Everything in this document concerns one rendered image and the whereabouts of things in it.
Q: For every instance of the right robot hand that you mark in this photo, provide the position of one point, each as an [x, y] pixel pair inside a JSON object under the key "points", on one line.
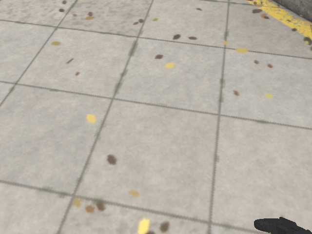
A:
{"points": [[279, 225]]}

